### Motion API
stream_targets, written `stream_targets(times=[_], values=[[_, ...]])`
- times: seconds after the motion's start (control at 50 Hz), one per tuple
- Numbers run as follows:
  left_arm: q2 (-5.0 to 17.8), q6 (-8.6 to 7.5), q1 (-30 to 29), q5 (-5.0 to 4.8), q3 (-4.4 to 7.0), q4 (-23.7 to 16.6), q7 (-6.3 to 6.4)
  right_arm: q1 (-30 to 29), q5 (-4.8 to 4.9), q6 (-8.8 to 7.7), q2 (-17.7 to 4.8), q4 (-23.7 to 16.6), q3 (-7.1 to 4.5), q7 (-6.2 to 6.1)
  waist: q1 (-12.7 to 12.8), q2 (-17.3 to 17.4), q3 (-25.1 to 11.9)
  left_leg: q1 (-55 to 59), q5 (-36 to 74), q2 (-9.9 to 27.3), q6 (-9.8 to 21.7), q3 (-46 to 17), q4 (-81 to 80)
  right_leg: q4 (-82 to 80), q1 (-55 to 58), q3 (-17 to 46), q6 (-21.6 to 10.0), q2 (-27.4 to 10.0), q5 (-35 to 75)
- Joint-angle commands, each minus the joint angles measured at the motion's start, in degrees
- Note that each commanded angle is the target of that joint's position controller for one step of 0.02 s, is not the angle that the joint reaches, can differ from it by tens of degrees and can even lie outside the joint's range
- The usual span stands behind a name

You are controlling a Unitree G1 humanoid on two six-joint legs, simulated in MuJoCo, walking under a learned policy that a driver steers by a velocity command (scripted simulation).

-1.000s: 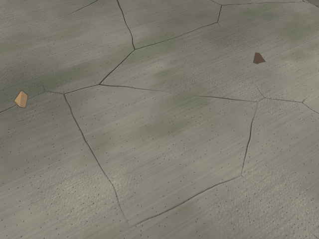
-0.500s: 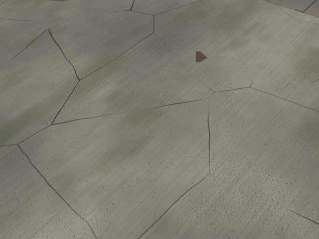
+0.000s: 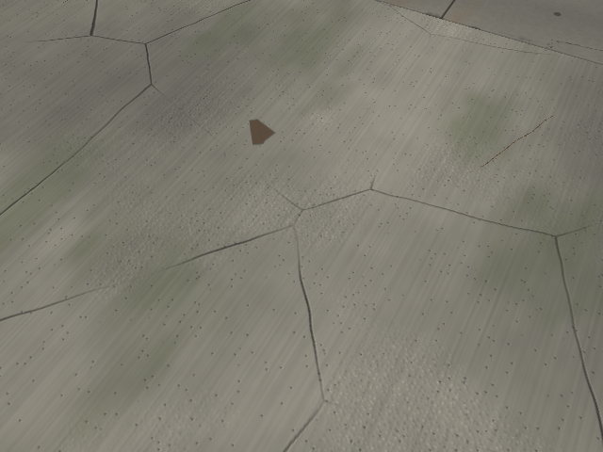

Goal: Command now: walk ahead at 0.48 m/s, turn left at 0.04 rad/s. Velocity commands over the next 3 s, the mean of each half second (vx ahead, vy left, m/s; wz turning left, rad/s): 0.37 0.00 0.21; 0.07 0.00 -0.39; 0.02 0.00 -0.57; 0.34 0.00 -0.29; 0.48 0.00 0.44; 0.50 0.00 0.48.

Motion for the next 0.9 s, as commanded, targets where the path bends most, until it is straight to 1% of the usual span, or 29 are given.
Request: stream_targets(times=[0.02,0.08,0.14,0.18,0.22,0.26,0.28,0.3,0.32,0.34,0.36,0.38,0.4,0.42,0.46,0.48,0.52,0.56,0.6,0.64,0.66,0.68,0.7,0.72,0.74,0.76,0.78,0.84,0.9], values=[[4.3,-1.85,-0.4,0.67,1.16,-5.4,-0.48,1.7,0.26,-0.46,-5.7,-2.2,-0.97,-0.60,0.6,6.8,-3.8,10.9,3.2,15.6,13.6,-22.0,-14.8,-4.2,-12.1,1.4,0.5,-5.5,2.0],[2.1,-2.03,-6.0,1.77,-0.15,-7.8,-0.80,2.6,1.49,-0.25,-8.4,-1.7,-1.58,-1.31,0.0,6.0,-0.8,5.0,4.1,14.6,13.7,-17.6,-17.3,-17.8,-10.7,-1.2,2.5,-5.5,5.1],[2.3,-2.65,-12.1,1.26,-0.54,-9.1,-1.52,4.7,1.83,0.43,-10.5,-1.4,-2.22,-1.71,-2.0,5.9,-0.6,1.8,4.8,12.1,11.2,-14.1,-16.6,-29.8,-4.5,-2.4,3.7,-2.8,17.8],[3.4,-2.91,-15.0,0.73,-0.22,-10.1,-1.81,7.4,2.23,0.95,-10.9,-0.8,-2.31,-1.84,-2.9,5.9,-0.9,2.8,3.7,12.6,9.8,-15.1,-14.8,-34.0,-2.1,-1.9,4.2,-1.5,22.2],[5.0,-3.14,-16.0,0.41,0.43,-10.8,-1.84,9.0,2.42,1.46,-11.0,-0.6,-2.28,-2.00,-2.7,6.3,-1.3,4.7,0.0,13.6,8.2,-17.6,-12.1,-37.4,0.4,-1.0,3.7,-1.1,22.0],[6.6,-3.36,-13.2,0.90,1.52,-10.2,-1.48,8.9,1.94,2.37,-10.6,-0.6,-2.19,-2.33,-0.1,6.6,-2.0,5.4,4.2,11.8,5.5,-17.9,-5.2,-41.3,6.4,-1.8,2.3,-0.3,21.1],[8.1,-3.44,-9.3,1.52,2.36,-9.5,-1.07,9.2,1.58,2.59,-9.2,-1.0,-1.77,-2.44,1.9,6.3,-4.4,4.3,8.1,8.7,3.3,-16.5,1.6,-43.2,12.8,-2.0,0.8,-1.1,21.9],[11.8,-3.45,-2.6,2.67,3.41,-9.5,-0.52,8.7,0.50,2.53,-5.9,-2.8,-0.64,-2.49,4.9,1.3,-11.5,-1.3,0.6,4.6,0.5,-13.4,16.0,-41.6,24.4,5.0,-2.6,-10.1,30.2],[15.4,-2.20,0.3,3.76,3.98,-9.6,-0.32,17.0,0.41,2.24,-1.0,-3.6,0.78,-2.80,2.1,-14.7,-19.8,-15.4,-28.3,-1.4,-3.2,-7.0,34.8,-41.4,38.2,22.6,-11.1,-25.3,42.0],[12.5,-1.66,1.5,2.74,3.52,-8.6,-1.07,19.2,1.60,2.29,-5.4,-3.1,0.05,-3.00,2.1,-15.9,-22.2,-19.8,-29.9,0.6,-4.2,-9.7,44.2,-44.8,37.0,32.7,-14.6,-25.8,37.3],[8.3,-1.58,-0.5,2.07,2.40,-8.5,-1.46,16.3,1.94,2.91,-8.2,-2.2,-0.81,-3.26,2.5,-9.3,-16.2,-21.6,-26.3,2.2,-4.7,-10.3,48.0,-45.2,32.4,25.5,-13.2,-22.6,37.2],[5.8,-1.60,-3.4,1.80,1.45,-8.0,-1.91,13.0,1.32,3.51,-8.0,-2.3,-0.78,-3.42,2.0,-5.2,-12.6,-21.0,-23.4,3.7,-5.1,-8.8,47.2,-45.3,27.3,18.2,-12.0,-19.4,41.9],[4.1,-1.60,-6.5,1.77,0.69,-7.6,-2.33,10.6,0.53,4.15,-7.4,-2.8,-0.74,-3.48,0.7,-3.3,-9.9,-18.9,-21.4,5.4,-5.4,-8.1,43.8,-46.0,21.9,13.6,-11.6,-16.8,46.4],[3.7,-1.62,-8.8,1.87,0.46,-7.1,-2.56,9.3,0.08,4.73,-6.3,-3.5,-0.55,-3.33,-1.1,-3.5,-8.0,-14.7,-19.5,7.3,-5.4,-7.4,38.3,-47.4,16.3,10.5,-10.7,-14.7,48.3],[4.7,-1.61,-11.7,2.19,0.82,-6.4,-2.57,8.7,-0.21,5.29,-3.2,-3.7,0.47,-3.17,-2.8,-5.2,-7.9,-6.2,-16.3,6.5,-6.0,-4.6,27.0,-48.6,10.2,6.2,-10.8,-11.6,52.9],[5.8,-1.33,-12.4,2.05,1.20,-6.2,-2.32,7.6,-0.43,5.26,-2.6,-3.9,0.85,-3.18,-2.8,-5.6,-8.6,-2.9,-14.5,5.7,-6.3,-3.9,21.6,-48.5,9.1,5.1,-11.1,-10.7,54.2],[9.0,-0.49,-11.0,1.29,2.34,-5.3,-1.77,5.5,-0.24,5.44,-3.8,-4.4,0.81,-3.31,-1.9,-6.2,-10.3,0.4,-8.7,3.9,-6.5,-3.2,15.7,-48.6,10.3,6.1,-11.8,-10.9,51.8],[10.9,0.41,-10.0,0.40,3.01,-4.8,-1.40,3.0,0.03,6.14,-5.6,-5.2,0.42,-3.51,-1.1,-5.9,-9.8,1.7,-6.1,3.1,-5.7,-3.5,12.6,-49.0,10.0,8.5,-11.8,-11.6,43.5],[11.0,1.25,-10.0,-0.21,3.09,-4.5,-1.10,0.8,0.00,6.64,-6.4,-6.1,0.11,-3.59,-1.4,-5.4,-7.8,3.8,-4.5,2.5,-4.2,-3.8,7.9,-48.6,7.7,10.9,-10.5,-10.9,31.6],[9.4,1.91,-10.2,-0.74,2.60,-4.3,-0.65,1.0,-0.41,6.52,-7.4,-6.6,-0.48,-3.67,-2.8,-4.4,-6.3,10.1,1.7,3.7,-1.7,-4.5,-0.7,-46.5,3.4,12.4,-7.0,-8.2,19.6],[7.1,1.93,-9.1,-0.18,1.90,-4.4,-0.56,2.3,-1.09,6.47,-10.1,-7.1,-1.14,-4.06,-2.9,-0.7,-7.4,15.2,5.5,10.2,0.9,-9.3,-2.7,-42.1,-0.5,11.2,-4.1,-5.7,11.5],[3.6,1.79,-6.5,0.49,1.05,-5.0,-0.63,1.8,-1.70,6.89,-14.1,-7.8,-2.05,-4.58,-0.7,10.9,-8.0,18.9,13.8,20.4,6.3,-17.6,-4.1,-31.9,-8.0,3.6,-0.4,1.5,-3.5],[5.6,1.91,-6.4,0.13,1.57,-5.6,-0.22,2.5,-1.96,6.92,-13.1,-7.1,-2.25,-4.27,-2.2,17.7,-7.8,15.0,16.0,27.6,13.9,-25.1,-7.9,-19.5,-10.6,-2.7,2.2,4.0,-14.8],[9.4,2.45,-5.1,0.09,3.05,-4.8,0.04,0.8,-1.61,6.40,-10.5,-7.8,-1.38,-4.15,-1.9,13.7,-6.8,13.9,16.5,26.6,15.2,-23.6,-8.2,-9.3,-11.6,-0.6,3.8,1.9,-14.6],[10.1,3.32,-3.2,-0.16,3.80,-3.5,0.32,-2.7,-1.19,5.90,-8.3,-8.1,-0.80,-4.03,-0.1,11.3,-5.8,12.9,17.1,23.5,12.9,-18.6,-7.3,-5.1,-12.2,0.1,4.7,1.1,-11.7],[9.6,4.36,-1.8,-0.03,4.02,-2.7,0.85,-5.5,-0.66,5.54,-7.4,-8.5,-0.59,-3.86,0.9,10.4,-5.2,12.5,17.1,21.2,10.9,-14.5,-6.8,-4.0,-12.5,0.0,5.7,0.5,-9.1],[8.7,5.11,-2.1,0.17,3.89,-3.0,1.02,-6.5,-0.26,5.36,-7.3,-8.3,-0.58,-3.73,0.9,10.1,-4.5,12.2,19.3,20.8,10.4,-12.4,-6.6,-4.0,-12.8,-0.3,6.6,-0.1,-6.7],[5.7,5.61,-5.2,-0.12,2.91,-5.6,0.46,-6.1,-0.59,5.97,-8.2,-7.1,-1.16,-4.02,-0.2,10.4,-5.0,12.4,21.1,19.3,10.5,-6.8,-6.8,-10.9,-10.2,-3.6,7.8,-0.9,-2.3],[4.9,5.50,-8.0,-0.10,2.18,-8.0,-0.80,-5.8,-0.38,6.74,-10.3,-6.4,-2.00,-4.16,-1.7,11.6,-6.8,12.8,22.2,20.2,10.6,-4.2,-6.1,-20.9,-4.1,-5.8,6.8,-1.7,0.0]])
